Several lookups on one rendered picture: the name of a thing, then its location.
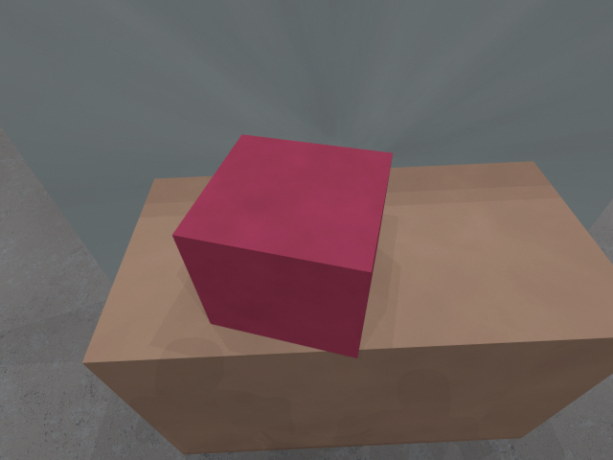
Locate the pedestal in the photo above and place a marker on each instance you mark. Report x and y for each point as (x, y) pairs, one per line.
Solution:
(490, 310)

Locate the carton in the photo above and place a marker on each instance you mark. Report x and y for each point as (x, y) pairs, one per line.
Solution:
(282, 241)

